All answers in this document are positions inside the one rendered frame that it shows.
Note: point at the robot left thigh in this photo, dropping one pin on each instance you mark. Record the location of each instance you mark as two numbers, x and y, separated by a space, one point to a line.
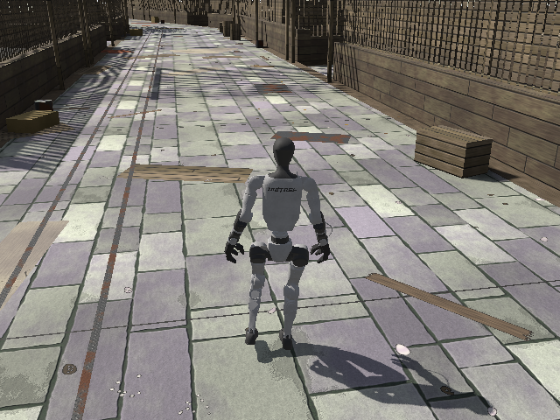
258 253

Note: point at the robot right shin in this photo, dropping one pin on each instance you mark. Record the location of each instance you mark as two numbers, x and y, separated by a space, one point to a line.
289 311

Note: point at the robot left forearm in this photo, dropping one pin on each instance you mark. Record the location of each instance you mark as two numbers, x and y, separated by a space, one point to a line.
237 230

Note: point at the left robot hand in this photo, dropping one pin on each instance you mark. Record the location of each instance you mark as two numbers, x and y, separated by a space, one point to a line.
230 249

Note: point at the right robot hand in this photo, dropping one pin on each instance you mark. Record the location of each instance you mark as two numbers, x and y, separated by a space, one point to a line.
321 249

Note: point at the right robot upper arm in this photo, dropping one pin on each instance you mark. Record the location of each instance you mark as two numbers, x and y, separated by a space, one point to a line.
312 196

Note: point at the robot right forearm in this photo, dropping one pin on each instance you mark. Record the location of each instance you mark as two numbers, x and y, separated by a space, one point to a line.
320 231

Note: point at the left robot upper arm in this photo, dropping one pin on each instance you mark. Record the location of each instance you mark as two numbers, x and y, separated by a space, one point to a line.
249 198

